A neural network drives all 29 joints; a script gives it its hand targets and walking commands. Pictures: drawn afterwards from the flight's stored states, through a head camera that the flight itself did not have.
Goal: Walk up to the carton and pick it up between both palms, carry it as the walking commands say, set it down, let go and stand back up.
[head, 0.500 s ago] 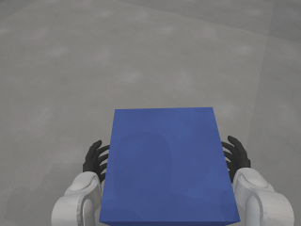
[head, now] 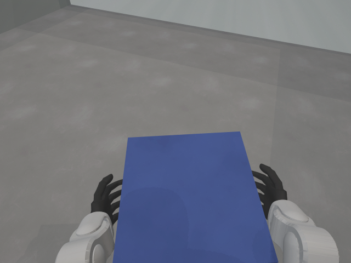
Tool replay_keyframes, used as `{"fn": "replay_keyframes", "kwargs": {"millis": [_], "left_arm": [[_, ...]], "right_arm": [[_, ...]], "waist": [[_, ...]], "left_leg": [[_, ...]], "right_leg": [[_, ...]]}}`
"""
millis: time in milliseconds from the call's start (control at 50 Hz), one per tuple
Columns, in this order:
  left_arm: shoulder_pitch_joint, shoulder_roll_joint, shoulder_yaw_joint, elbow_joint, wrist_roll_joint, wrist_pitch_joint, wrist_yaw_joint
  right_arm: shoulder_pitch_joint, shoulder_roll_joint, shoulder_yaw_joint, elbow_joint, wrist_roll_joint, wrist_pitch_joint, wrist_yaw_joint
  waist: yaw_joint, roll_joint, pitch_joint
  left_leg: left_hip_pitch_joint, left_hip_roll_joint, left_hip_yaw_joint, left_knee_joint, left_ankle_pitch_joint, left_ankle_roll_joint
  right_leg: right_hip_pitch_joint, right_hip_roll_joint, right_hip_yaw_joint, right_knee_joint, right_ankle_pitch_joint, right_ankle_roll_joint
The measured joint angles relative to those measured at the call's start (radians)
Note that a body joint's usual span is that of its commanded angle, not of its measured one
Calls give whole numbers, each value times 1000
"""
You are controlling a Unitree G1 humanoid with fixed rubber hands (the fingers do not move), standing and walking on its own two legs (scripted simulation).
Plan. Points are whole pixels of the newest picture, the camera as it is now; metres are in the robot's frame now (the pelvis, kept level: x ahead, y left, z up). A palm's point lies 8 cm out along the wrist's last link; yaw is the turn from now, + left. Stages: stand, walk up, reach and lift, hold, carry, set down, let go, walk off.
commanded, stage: carry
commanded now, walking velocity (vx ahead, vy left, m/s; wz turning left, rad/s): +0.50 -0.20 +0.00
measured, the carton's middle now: (187, 211) +0.24 +0.00 +0.02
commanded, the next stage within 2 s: none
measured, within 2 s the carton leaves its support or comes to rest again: neither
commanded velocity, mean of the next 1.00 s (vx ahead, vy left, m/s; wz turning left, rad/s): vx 0.40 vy -0.16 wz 0.00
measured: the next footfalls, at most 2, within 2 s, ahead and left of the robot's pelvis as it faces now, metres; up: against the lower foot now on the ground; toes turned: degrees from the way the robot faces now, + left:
right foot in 0.04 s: +0.19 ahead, -0.17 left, +0.00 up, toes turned -9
left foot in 0.60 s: +0.54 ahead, -0.11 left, +0.00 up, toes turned +4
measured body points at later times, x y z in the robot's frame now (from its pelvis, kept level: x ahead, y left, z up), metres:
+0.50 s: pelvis +0.30 -0.18 +0.01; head +0.30 -0.18 +0.46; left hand +0.54 -0.02 +0.11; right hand +0.55 -0.34 +0.11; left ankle +0.40 -0.04 -0.69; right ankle +0.15 -0.16 -0.73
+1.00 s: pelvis +0.64 -0.36 -0.01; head +0.66 -0.34 +0.44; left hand +0.88 -0.20 +0.05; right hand +0.88 -0.52 +0.07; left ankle +0.51 -0.12 -0.72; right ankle +0.71 -0.52 -0.73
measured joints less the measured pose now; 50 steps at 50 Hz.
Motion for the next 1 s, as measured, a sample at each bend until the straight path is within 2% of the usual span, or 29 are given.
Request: {"fn": "replay_keyframes", "kwargs": {"millis": [40, 60, 80, 100, 120, 140, 160, 200, 260, 320, 420, 500, 560, 600, 620, 640, 660, 680, 700, 740, 780, 820, 880, 940, 960, 980, 1000], "left_arm": [[-4, 1, -1, -12, 4, 22, 1], [-16, 3, -7, -7, 7, 20, 5], [-36, 6, -13, -1, 9, 17, 9], [-60, 9, -13, 1, 10, 17, 10], [-82, 12, -11, -2, 8, 13, 11], [-99, 13, -6, -10, 4, 6, 11], [-111, 14, -5, -14, -1, -6, 11], [-122, 14, -6, -13, -15, -30, 11], [-89, 11, 6, -4, -39, -57, 5], [-27, 3, 18, 8, -40, -70, -6], [-12, 1, 8, -32, -24, -58, -6], [-47, 8, 8, -43, -5, -33, -5], [-55, 14, 8, -11, 4, -4, -5], [-55, 21, 9, 17, 0, 21, -9], [-49, 31, 14, 32, -3, 30, -9], [-41, 37, 20, 45, -8, 38, -8], [-36, 35, 26, 53, -11, 39, -6], [-40, 29, 30, 59, -14, 34, -4], [-51, 17, 33, 58, -17, 28, -2], [-80, 8, 29, 37, -28, 5, -1], [-100, 13, 22, 11, -37, -20, -5], [-92, 13, 16, 7, -27, -43, -23], [-43, 8, 23, 27, -5, -55, -47], [8, -3, 37, 14, 0, -50, -42], [12, -4, 35, 0, -1, -49, -31], [6, -3, 22, -3, -2, -51, -16], [-11, 1, 7, -5, -5, -47, -5]], "right_arm": [[-4, 0, -4, 6, 12, 6, 9], [-15, -2, -14, 10, 14, 5, 11], [-28, -3, -25, 9, 17, 1, 14], [-40, -5, -31, 8, 19, -7, 15], [-56, -6, -35, 1, 19, -15, 15], [-72, -5, -38, -9, 20, -22, 15], [-86, -6, -42, -21, 19, -26, 15], [-89, -6, -46, -50, 15, -33, 15], [-52, -4, -17, -64, -7, -44, 12], [-24, -2, 12, -36, -21, -39, 10], [0, 1, 12, -41, -2, -61, 12], [-32, -3, 5, -28, 1, -62, 17], [-40, -4, 5, 3, -12, -33, 18], [-32, -4, 7, 27, -19, -14, 13], [-26, -3, 18, 50, -23, -10, 7], [-26, -2, 27, 73, -27, -6, 2], [-33, -3, 30, 85, -29, 2, -1], [-38, -4, 25, 85, -28, 4, -2], [-39, -3, 15, 70, -24, 3, -3], [-36, -2, -1, 15, -15, -19, -3], [-34, -2, -4, -32, -11, -47, -4], [-27, -1, 1, -51, -16, -56, -6], [-20, -1, 24, -25, -34, -34, -8], [-33, -4, 41, 12, -29, -8, -9], [-43, -5, 36, 13, -18, -6, -8], [-56, -6, 19, 14, -10, -7, -2], [-65, -6, -4, 13, -1, -12, 11]], "waist": [[19, 13, 17], [34, 53, 33], [47, 98, 52], [59, 115, 71], [70, 114, 92], [72, 98, 112], [68, 91, 129], [49, 95, 145], [40, 85, 115], [52, 26, 69], [38, -62, 10], [51, -55, -32], [55, -18, -49], [53, -10, -36], [48, -32, -29], [40, -49, -21], [25, -41, -14], [13, -27, -1], [0, -8, 15], [-27, 26, 48], [-54, 36, 75], [-67, 33, 75], [-51, 13, 52], [-1, -24, 41], [13, -29, 42], [24, -6, 47], [32, 22, 53]], "left_leg": [[37, 47, 10, 42, -58, -39], [31, 92, 15, 105, -88, -39], [-3, 135, 8, 217, -44, -5], [-69, 138, -25, 367, -70, 30], [-151, 95, -72, 526, -113, 58], [-240, 33, -98, 674, -146, 78], [-323, -15, -99, 783, -162, 93], [-452, -68, -73, 860, -128, 111], [-558, -104, -27, 799, -48, 114], [-586, -130, 0, 681, -20, 113], [-621, -151, 26, 530, 96, 102], [-647, -165, 49, 483, 148, 112], [-633, -185, 94, 397, 159, 131], [-583, -222, 132, 327, 168, 149], [-559, -242, 143, 325, 209, 191], [-539, -251, 159, 342, 197, 218], [-525, -248, 161, 352, 162, 233], [-503, -245, 156, 347, 129, 236], [-479, -239, 152, 334, 114, 230], [-424, -228, 132, 286, 114, 205], [-356, -220, 106, 219, 116, 173], [-293, -196, 72, 160, 114, 140], [-221, -119, 24, 127, 78, 83], [-159, -29, 3, 173, -10, 23], [-149, 2, -7, 211, -46, 8], [-155, 44, -29, 263, -58, 11], [-182, 78, -53, 335, -53, 32]], "right_leg": [[27, 18, -41, -56, 102, -3], [29, 48, -62, -24, 133, -12], [38, 80, -82, 3, 105, -27], [49, 93, -84, 10, 50, -41], [54, 93, -72, 4, 26, -52], [66, 81, -53, -29, 63, -66], [83, 72, -41, -60, 75, -72], [145, 67, -45, -145, 63, -75], [238, 82, -51, -245, 48, -84], [332, 104, -18, -307, 18, -107], [504, 138, -15, -383, -59, -140], [627, 180, 10, -435, -123, -157], [700, 201, 27, -439, -185, -148], [722, 192, 10, -351, -270, -130], [703, 165, -5, -245, -321, -111], [640, 133, -11, -65, -269, -81], [535, 141, 39, 185, -232, -33], [430, 157, 88, 407, -223, -9], [338, 162, 118, 569, -220, 1], [174, 131, 153, 738, -217, 7], [56, 64, 176, 717, -173, 9], [-8, 4, 185, 547, -146, 19], [-21, -43, 160, 208, -133, 29], [31, -40, 94, -51, -23, 29], [51, -27, 72, -65, 88, 35], [59, -2, 39, -28, 127, 43], [73, 17, 4, 6, 83, 40]]}}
